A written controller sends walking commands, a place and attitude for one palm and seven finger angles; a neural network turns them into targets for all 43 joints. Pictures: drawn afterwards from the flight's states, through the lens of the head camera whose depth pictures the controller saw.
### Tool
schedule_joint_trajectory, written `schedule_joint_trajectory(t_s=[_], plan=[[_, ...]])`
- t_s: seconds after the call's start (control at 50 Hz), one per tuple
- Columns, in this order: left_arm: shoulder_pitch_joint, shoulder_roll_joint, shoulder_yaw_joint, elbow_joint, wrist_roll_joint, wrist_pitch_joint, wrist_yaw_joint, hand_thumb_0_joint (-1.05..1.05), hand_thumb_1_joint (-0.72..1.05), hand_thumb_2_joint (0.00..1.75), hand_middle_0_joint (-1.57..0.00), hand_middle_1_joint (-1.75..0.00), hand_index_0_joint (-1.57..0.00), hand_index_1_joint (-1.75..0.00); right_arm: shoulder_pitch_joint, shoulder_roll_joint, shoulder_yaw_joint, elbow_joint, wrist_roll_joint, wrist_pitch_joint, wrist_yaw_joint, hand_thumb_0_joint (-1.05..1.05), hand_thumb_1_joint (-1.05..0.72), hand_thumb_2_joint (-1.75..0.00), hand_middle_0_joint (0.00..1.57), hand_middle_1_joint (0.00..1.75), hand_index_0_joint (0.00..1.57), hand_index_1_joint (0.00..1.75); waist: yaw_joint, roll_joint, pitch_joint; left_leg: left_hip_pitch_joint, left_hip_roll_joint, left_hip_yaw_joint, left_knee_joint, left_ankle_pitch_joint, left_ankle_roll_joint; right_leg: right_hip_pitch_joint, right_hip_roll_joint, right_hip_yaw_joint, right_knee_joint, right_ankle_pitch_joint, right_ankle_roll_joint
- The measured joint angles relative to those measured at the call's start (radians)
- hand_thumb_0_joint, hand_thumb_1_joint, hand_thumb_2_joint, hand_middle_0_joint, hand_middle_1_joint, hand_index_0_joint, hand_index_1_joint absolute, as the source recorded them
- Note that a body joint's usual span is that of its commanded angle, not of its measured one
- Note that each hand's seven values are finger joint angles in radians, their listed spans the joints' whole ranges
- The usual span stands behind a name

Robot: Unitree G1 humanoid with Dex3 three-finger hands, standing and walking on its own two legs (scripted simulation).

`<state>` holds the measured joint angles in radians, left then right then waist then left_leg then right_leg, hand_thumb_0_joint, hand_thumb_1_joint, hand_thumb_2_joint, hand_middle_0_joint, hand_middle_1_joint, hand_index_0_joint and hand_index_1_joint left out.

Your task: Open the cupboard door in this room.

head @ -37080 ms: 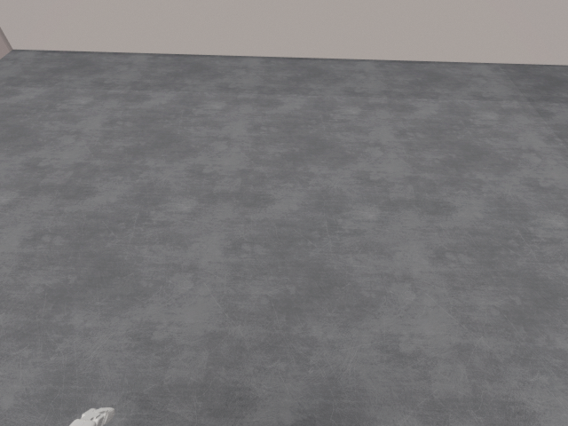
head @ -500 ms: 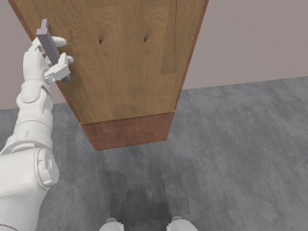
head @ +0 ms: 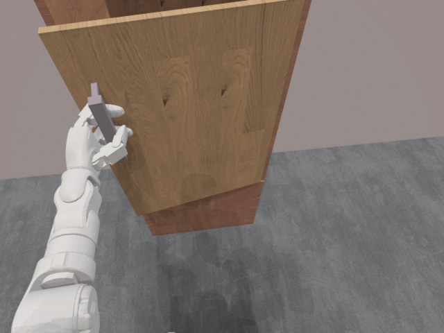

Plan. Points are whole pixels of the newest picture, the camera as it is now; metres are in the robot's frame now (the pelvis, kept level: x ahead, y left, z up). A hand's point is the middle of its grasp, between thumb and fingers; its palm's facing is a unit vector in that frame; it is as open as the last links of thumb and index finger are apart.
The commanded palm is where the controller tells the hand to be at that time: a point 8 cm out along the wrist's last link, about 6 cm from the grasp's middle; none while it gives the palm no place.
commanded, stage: pull the door open along its arc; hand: left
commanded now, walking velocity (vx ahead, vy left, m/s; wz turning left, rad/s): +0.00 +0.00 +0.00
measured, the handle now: (109, 125) +0.48 +0.20 +0.10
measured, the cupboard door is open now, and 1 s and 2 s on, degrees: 11 38 40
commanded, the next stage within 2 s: open thumb and fingers to let go in 0.58 s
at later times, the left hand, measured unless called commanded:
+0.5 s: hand (174, 203) +0.31 +0.07 +0.10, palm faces +0.44 -0.90 +0.01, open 5.9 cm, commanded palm +0.23 +0.09 +0.10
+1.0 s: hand (180, 213) +0.29 +0.06 +0.10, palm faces +0.44 -0.90 -0.01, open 8.4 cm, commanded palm +0.24 +0.08 +0.10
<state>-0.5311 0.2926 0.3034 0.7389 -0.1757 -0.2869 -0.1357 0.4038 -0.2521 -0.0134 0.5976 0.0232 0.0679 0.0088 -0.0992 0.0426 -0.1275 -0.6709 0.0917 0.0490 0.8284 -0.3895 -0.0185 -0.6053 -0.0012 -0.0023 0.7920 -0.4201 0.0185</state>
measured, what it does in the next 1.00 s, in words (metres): stands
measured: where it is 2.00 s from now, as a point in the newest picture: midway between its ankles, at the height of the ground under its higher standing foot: outside the picture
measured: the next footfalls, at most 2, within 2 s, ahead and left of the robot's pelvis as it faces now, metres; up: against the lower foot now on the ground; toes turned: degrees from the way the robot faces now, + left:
none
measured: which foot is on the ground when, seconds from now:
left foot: down 0.00-1.00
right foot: down 0.00-1.00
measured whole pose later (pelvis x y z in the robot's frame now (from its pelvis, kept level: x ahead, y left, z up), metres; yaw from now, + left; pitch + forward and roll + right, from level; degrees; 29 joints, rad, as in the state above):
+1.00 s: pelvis -0.01 -0.04 +0.01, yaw +5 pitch +3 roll +0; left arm 0.04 -0.10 -0.25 0.04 0.05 -0.03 0.59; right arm 0.17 -0.18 -0.01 0.59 -0.05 0.06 0.02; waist 0.01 0.05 -0.07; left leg -0.44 0.06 -0.04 0.74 -0.34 -0.06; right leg -0.36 -0.02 -0.09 0.76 -0.45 -0.03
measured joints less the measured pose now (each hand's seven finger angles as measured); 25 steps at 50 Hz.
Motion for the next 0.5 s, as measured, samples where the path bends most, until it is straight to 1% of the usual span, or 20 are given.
schedule_joint_trajectory(t_s=[0.02, 0.06, 0.08, 0.12, 0.2, 0.26, 0.3, 0.36, 0.4, 0.42, 0.46, 0.5], plan=[[0.034, -0.021, -0.014, -0.039, -0.007, 0.007, 0.01, 0.01, 0.72, 0.74, -0.37, -1.35, -0.37, -1.35, -0.007, 0.002, -0.001, -0.004, 0.002, -0.004, 0.0, 0.01, -0.9, -0.9, 0.2, 0.29, 0.2, 0.3, 0.008, 0.001, -0.001, 0.013, -0.001, 0.001, -0.006, 0.001, 0.0, 0.013, -0.001, 0.0, -0.005, 0.0, 0.0], [0.088, -0.073, -0.045, -0.114, -0.011, 0.023, 0.063, 0.01, 0.71, 0.74, -0.38, -1.35, -0.37, -1.35, -0.027, 0.006, -0.003, -0.007, 0.002, -0.016, 0.0, 0.01, -0.9, -0.9, 0.2, 0.29, 0.2, 0.3, 0.024, 0.002, 0.0, 0.036, -0.004, 0.0, -0.016, 0.003, -0.001, 0.036, -0.003, -0.001, -0.013, 0.001, 0.0], [0.11, -0.102, -0.061, -0.149, -0.004, 0.032, 0.104, 0.01, 0.71, 0.74, -0.37, -1.35, -0.37, -1.34, -0.039, 0.009, -0.003, -0.008, 0.0, -0.024, 0.001, 0.01, -0.9, -0.9, 0.2, 0.29, 0.2, 0.3, 0.032, 0.002, 0.001, 0.046, -0.006, -0.002, -0.02, 0.005, -0.002, 0.046, -0.005, -0.003, -0.016, 0.001, 0.0], [0.145, -0.164, -0.093, -0.211, 0.013, 0.051, 0.205, 0.01, 0.7, 0.75, -0.36, -1.35, -0.38, -1.33, -0.068, 0.015, -0.004, -0.007, -0.008, -0.038, 0.006, 0.01, -0.9, -0.9, 0.2, 0.29, 0.2, 0.3, 0.047, 0.002, 0.003, 0.06, -0.011, -0.006, -0.026, 0.009, -0.003, 0.061, -0.01, -0.008, -0.017, 0.0, 0.0], [0.208, -0.268, -0.169, -0.316, 0.086, 0.089, 0.405, 0.01, 0.7, 0.77, -0.35, -1.35, -0.38, -1.32, -0.127, 0.032, -0.001, -0.014, -0.034, -0.054, 0.022, 0.01, -0.9, -0.9, 0.2, 0.29, 0.2, 0.3, 0.07, -0.003, 0.004, 0.082, -0.021, -0.015, -0.034, 0.018, -0.006, 0.082, -0.019, -0.018, -0.011, -0.005, -0.003], [0.258, -0.324, -0.236, -0.38, 0.137, 0.121, 0.522, 0.0, 0.7, 0.79, -0.35, -1.35, -0.37, -1.32, -0.164, 0.046, 0.003, -0.023, -0.05, -0.053, 0.028, 0.01, -0.9, -0.9, 0.2, 0.29, 0.2, 0.3, 0.082, -0.005, 0.007, 0.1, -0.026, -0.024, -0.039, 0.022, -0.01, 0.102, -0.024, -0.027, -0.008, -0.01, -0.008], [0.293, -0.356, -0.281, -0.422, 0.162, 0.146, 0.587, 0.0, 0.71, 0.79, -0.34, -1.35, -0.37, -1.33, -0.185, 0.054, 0.006, -0.029, -0.059, -0.048, 0.028, 0.01, -0.9, -0.9, 0.2, 0.29, 0.2, 0.3, 0.089, -0.005, 0.011, 0.116, -0.028, -0.031, -0.044, 0.025, -0.013, 0.119, -0.025, -0.034, -0.009, -0.011, -0.011], [0.347, -0.401, -0.344, -0.48, 0.193, 0.18, 0.669, 0.0, 0.71, 0.79, -0.33, -1.35, -0.38, -1.33, -0.208, 0.065, 0.011, -0.032, -0.07, -0.039, 0.024, 0.01, -0.9, -0.9, 0.2, 0.29, 0.2, 0.3, 0.097, -0.005, 0.017, 0.139, -0.031, -0.041, -0.053, 0.03, -0.018, 0.145, -0.026, -0.045, -0.014, -0.014, -0.016], [0.383, -0.426, -0.382, -0.514, 0.214, 0.2, 0.709, 0.0, 0.71, 0.79, -0.33, -1.35, -0.38, -1.34, -0.219, 0.071, 0.012, -0.031, -0.077, -0.032, 0.021, 0.01, -0.9, -0.9, 0.2, 0.29, 0.2, 0.3, 0.101, -0.007, 0.02, 0.155, -0.032, -0.048, -0.06, 0.033, -0.022, 0.162, -0.027, -0.052, -0.019, -0.015, -0.02], [0.402, -0.427, -0.407, -0.532, 0.221, 0.21, 0.725, 0.0, 0.71, 0.79, -0.33, -1.35, -0.38, -1.34, -0.223, 0.075, 0.013, -0.031, -0.08, -0.028, 0.02, 0.01, -0.9, -0.9, 0.2, 0.29, 0.2, 0.3, 0.102, -0.008, 0.021, 0.162, -0.032, -0.051, -0.064, 0.035, -0.024, 0.17, -0.027, -0.055, -0.021, -0.015, -0.022], [0.445, -0.419, -0.453, -0.57, 0.234, 0.226, 0.739, 0.0, 0.71, 0.78, -0.33, -1.35, -0.37, -1.34, -0.229, 0.082, 0.012, -0.032, -0.082, -0.019, 0.021, 0.01, -0.9, -0.9, 0.2, 0.29, 0.2, 0.3, 0.102, -0.008, 0.024, 0.178, -0.03, -0.056, -0.071, 0.037, -0.028, 0.187, -0.024, -0.06, -0.026, -0.015, -0.026], [0.494, -0.41, -0.497, -0.616, 0.234, 0.239, 0.74, 0.0, 0.71, 0.77, -0.34, -1.35, -0.36, -1.34, -0.231, 0.085, 0.012, -0.034, -0.08, -0.014, 0.023, 0.01, -0.9, -0.9, 0.2, 0.29, 0.2, 0.3, 0.099, -0.006, 0.03, 0.194, -0.028, -0.061, -0.076, 0.038, -0.032, 0.205, -0.021, -0.065, -0.032, -0.015, -0.031]])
